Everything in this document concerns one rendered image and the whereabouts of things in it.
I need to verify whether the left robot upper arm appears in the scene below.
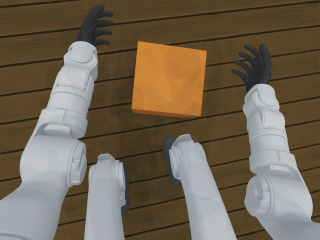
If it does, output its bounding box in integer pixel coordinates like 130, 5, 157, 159
0, 135, 87, 240

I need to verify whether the right robot upper arm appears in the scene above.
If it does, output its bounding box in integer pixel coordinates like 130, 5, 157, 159
244, 174, 320, 240

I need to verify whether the left robot foot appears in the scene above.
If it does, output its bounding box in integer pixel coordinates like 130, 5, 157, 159
120, 165, 130, 215

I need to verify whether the carton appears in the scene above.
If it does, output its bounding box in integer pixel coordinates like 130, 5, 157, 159
131, 41, 207, 118

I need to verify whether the robot left hand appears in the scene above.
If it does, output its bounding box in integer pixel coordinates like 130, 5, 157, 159
77, 4, 114, 47

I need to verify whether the robot right forearm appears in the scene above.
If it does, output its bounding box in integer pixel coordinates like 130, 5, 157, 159
242, 83, 313, 215

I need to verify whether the robot right shin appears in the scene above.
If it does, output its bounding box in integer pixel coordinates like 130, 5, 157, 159
171, 134, 206, 179

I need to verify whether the robot right hand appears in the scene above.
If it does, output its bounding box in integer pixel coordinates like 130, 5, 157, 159
231, 44, 272, 93

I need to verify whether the robot left forearm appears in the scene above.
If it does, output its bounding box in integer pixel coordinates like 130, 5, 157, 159
19, 41, 98, 180

